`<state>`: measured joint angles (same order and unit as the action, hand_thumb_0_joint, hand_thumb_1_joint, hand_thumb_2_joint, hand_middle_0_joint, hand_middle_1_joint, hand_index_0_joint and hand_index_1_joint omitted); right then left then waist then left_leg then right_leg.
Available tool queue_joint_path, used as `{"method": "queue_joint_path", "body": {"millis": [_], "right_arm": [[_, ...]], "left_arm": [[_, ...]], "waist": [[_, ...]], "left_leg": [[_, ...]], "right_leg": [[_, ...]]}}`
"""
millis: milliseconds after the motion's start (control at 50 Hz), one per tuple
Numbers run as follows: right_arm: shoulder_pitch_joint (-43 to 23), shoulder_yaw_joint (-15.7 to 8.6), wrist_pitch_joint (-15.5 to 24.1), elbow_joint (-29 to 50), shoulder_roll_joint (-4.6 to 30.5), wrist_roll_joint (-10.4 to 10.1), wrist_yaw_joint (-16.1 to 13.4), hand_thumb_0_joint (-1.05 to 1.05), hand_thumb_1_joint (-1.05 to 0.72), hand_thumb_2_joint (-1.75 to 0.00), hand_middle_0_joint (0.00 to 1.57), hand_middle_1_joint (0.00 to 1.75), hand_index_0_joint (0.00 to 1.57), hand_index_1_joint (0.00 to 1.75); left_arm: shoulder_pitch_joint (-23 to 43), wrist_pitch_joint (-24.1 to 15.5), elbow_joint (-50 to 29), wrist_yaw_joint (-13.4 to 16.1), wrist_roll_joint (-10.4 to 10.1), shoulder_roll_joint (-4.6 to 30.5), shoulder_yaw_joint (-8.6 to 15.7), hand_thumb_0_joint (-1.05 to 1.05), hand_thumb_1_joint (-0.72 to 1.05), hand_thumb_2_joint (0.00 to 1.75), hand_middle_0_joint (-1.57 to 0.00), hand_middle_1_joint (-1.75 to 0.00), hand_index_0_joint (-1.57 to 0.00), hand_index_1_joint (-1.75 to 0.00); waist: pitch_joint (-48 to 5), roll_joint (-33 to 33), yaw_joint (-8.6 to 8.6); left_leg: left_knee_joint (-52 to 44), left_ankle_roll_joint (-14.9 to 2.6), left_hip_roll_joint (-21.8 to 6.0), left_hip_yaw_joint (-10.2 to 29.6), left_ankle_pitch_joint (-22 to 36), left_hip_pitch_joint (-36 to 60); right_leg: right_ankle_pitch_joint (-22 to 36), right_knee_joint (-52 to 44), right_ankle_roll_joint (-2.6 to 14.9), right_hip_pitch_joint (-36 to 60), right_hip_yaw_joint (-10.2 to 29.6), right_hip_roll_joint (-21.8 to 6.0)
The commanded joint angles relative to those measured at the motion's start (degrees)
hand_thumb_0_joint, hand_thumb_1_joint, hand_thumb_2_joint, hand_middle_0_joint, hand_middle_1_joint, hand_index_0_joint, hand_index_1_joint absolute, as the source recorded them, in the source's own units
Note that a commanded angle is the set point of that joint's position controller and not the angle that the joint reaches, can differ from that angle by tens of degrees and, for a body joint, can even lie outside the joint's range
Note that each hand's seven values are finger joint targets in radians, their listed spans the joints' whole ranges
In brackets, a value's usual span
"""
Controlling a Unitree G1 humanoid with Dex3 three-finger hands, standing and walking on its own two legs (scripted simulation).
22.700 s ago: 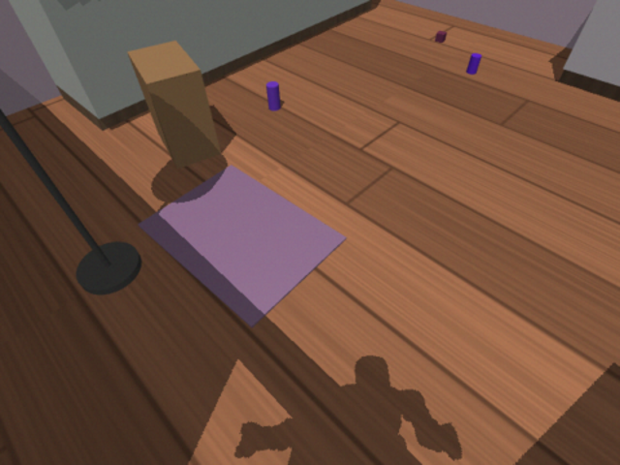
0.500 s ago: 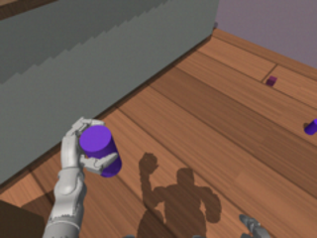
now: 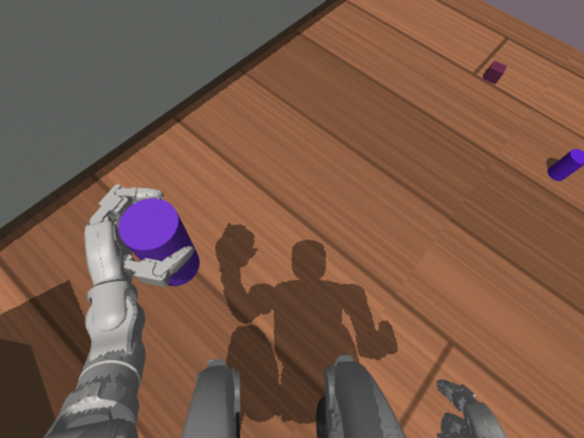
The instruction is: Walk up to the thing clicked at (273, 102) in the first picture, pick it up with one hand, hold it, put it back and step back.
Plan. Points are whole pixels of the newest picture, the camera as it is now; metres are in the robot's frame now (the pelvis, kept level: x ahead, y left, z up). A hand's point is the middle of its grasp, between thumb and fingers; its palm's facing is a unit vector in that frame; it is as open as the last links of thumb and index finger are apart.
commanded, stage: crouch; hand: left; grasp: from the side
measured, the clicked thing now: (164, 246) +0.39 +0.18 -0.06
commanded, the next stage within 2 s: lower in 1.36 s
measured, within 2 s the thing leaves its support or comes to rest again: neither
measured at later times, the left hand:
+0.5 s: hand (173, 264) +0.43 +0.22 -0.25, palm faces +0.28 -0.96 -0.04, open 10.5 cm
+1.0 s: hand (177, 270) +0.46 +0.24 -0.38, palm faces +0.27 -0.96 -0.04, open 10.5 cm
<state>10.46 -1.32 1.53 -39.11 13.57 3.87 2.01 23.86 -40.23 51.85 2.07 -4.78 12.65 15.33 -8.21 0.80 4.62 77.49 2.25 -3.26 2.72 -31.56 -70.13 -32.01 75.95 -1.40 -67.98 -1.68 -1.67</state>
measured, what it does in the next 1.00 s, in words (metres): lowers itself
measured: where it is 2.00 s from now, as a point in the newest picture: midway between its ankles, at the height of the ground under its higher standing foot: outside the picture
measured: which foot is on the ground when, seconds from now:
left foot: down 0.00-1.00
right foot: down 0.00-1.00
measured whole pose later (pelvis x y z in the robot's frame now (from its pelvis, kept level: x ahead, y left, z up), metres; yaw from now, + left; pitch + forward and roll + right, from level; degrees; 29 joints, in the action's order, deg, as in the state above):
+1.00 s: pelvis -0.06 +0.01 -0.31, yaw -7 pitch +29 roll -8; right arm 5.6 9.8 -4.2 -39.7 16.7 10.2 5.8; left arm 48.8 -42.0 73.8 -3.9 1.0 37.4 37.9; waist 2.6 3.0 13.7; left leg 138.6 3.0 -1.5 11.5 -38.2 -129.7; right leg -37.2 133.4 -3.0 -125.3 -3.6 1.0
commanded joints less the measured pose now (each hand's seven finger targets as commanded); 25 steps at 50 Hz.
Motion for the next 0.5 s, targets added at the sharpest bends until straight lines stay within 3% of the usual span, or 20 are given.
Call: {"method": "queue_joint_path", "body": {"millis": [0, 20, 100, 140, 160, 220, 240, 300, 340, 360, 440, 480], "right_arm": [[2.94, -2.74, 1.12, 4.33, 9.63, 0.88, 0.50, 0.00, -0.90, -0.91, 0.20, 0.30, 0.20, 0.30], [2.70, -2.21, 0.83, 4.38, 9.28, 1.00, 0.64, 0.00, -0.90, -0.91, 0.20, 0.30, 0.20, 0.30], [3.09, -2.55, -0.23, 3.83, 10.64, 1.22, 1.09, 0.00, -0.92, -0.92, 0.20, 0.30, 0.20, 0.30], [3.83, -2.46, -0.72, 3.48, 10.62, 1.40, 1.23, 0.00, -0.93, -0.92, 0.20, 0.30, 0.20, 0.30], [4.20, -2.46, -0.77, 3.25, 10.62, 1.47, 1.55, 0.00, -0.93, -0.92, 0.20, 0.30, 0.20, 0.30], [5.57, -2.74, -1.06, 1.34, 11.36, 1.85, 1.92, 0.00, -0.93, -0.92, 0.20, 0.30, 0.20, 0.30], [5.88, -2.66, -1.06, 1.15, 11.25, 2.12, 2.15, 0.00, -0.93, -0.92, 0.20, 0.30, 0.20, 0.30], [5.68, -2.13, -1.19, 0.18, 11.41, 2.50, 2.29, 0.00, -0.93, -0.92, 0.20, 0.30, 0.20, 0.30], [5.03, -1.37, -1.53, 0.21, 11.93, 2.84, 2.52, 0.00, -0.92, -0.91, 0.20, 0.30, 0.20, 0.30], [4.82, -1.01, -1.66, 0.53, 11.92, 2.96, 2.66, 0.00, -0.93, -0.92, 0.20, 0.30, 0.20, 0.30], [4.29, 0.00, -2.10, 0.76, 12.78, 3.58, 2.83, 0.00, -0.93, -0.92, 0.20, 0.30, 0.20, 0.30], [3.96, 0.25, -2.38, 0.83, 13.03, 3.84, 2.89, 0.00, -0.93, -0.92, 0.20, 0.30, 0.20, 0.30]], "left_arm": [[24.10, -9.28, -12.99, 0.05, -1.03, 14.28, 6.06, 0.00, 0.05, 1.19, -1.15, -1.30, -1.15, -1.31], [25.38, -9.64, -12.61, -0.21, -0.83, 15.64, 6.80, 0.00, 0.05, 1.19, -1.14, -1.29, -1.14, -1.31], [27.44, -9.20, -8.75, -0.73, -1.80, 15.84, 9.41, 0.00, 0.06, 1.21, -1.14, -1.30, -1.14, -1.31], [29.05, -8.78, -6.80, -0.83, -1.79, 16.64, 10.22, 0.00, 0.08, 1.23, -1.15, -1.32, -1.15, -1.33], [28.61, -8.37, -5.18, -1.04, -1.56, 15.50, 9.51, 0.00, 0.09, 1.23, -1.16, -1.32, -1.16, -1.33], [31.14, -8.00, -1.77, -2.26, -0.36, 16.86, 9.74, 0.00, 0.10, 1.25, -1.17, -1.35, -1.18, -1.36], [32.79, -8.04, -0.88, -2.81, 0.22, 15.69, 8.32, 0.00, 0.11, 1.27, -1.19, -1.37, -1.20, -1.38], [37.72, -8.87, 0.96, -3.55, 1.22, 21.64, 11.41, 0.00, 0.08, 1.28, -1.22, -1.39, -1.22, -1.40], [38.98, -9.48, 1.97, -3.46, 1.57, 26.92, 15.21, 0.00, 0.08, 1.29, -1.22, -1.40, -1.23, -1.41], [41.41, -9.81, 2.19, -3.33, 1.77, 26.62, 14.69, 0.00, 0.08, 1.30, -1.23, -1.42, -1.24, -1.43], [44.67, -10.77, 3.08, -2.02, 2.51, 32.45, 19.13, 0.00, 0.04, 1.31, -1.20, -1.40, -1.21, -1.42], [46.55, -10.85, 2.92, -2.10, 3.23, 33.57, 19.24, 0.00, 0.05, 1.30, -1.21, -1.40, -1.21, -1.41]], "waist": [[-35.06, -9.08, -1.08], [-35.94, -9.84, -1.21], [-38.37, -9.38, -0.09], [-39.25, -6.81, 1.17], [-39.88, -4.98, 1.51], [-40.50, -4.35, 2.80], [-40.15, -5.01, 3.91], [-38.24, -4.90, 4.02], [-38.68, -7.73, 2.76], [-38.08, -8.78, 3.66], [-38.96, -11.98, 3.37], [-40.32, -13.89, 3.95]], "left_leg": [[1.47, -2.26, 2.14, 0.23, 16.93, 13.55], [2.92, -2.17, 2.08, 0.29, 17.51, 12.13], [8.30, -2.26, 1.90, 0.90, 16.81, 6.64], [11.94, -2.84, 1.98, 0.27, 15.20, 0.23], [13.71, -3.05, 1.93, 0.17, 15.38, -2.11], [18.70, -3.36, 1.77, 0.26, 15.74, -5.23], [20.20, -3.36, 1.80, 0.15, 15.36, -6.65], [23.81, -3.33, 1.77, 0.08, 9.71, -13.42], [25.75, -2.93, 1.75, -0.03, 8.05, -14.78], [26.38, -2.73, 1.79, 0.15, 5.97, -15.94], [29.17, -2.17, 1.72, -0.15, 1.81, -19.38], [30.89, -2.11, 1.64, -0.79, 0.49, -20.01]], "right_leg": [[15.67, 1.78, 3.12, 1.52, -0.37, 2.21], [16.02, 3.69, 3.25, -0.06, -0.33, 2.33], [15.29, 9.18, 3.30, -6.00, -0.77, 2.47], [15.78, 10.13, 2.55, -4.39, 0.57, 2.27], [16.55, 11.22, 2.34, -4.11, 0.74, 2.29], [16.75, 15.56, 2.39, -9.49, 0.19, 2.44], [16.48, 16.89, 2.42, -11.34, -0.04, 2.44], [11.32, 20.22, 2.56, -16.08, -0.01, 2.51], [8.63, 23.63, 2.84, -19.35, -0.63, 2.55], [6.66, 25.10, 3.04, -21.65, -1.19, 2.60], [2.66, 29.16, 3.15, -24.21, -1.83, 2.89], [1.82, 30.91, 3.04, -25.39, -1.95, 2.99]]}}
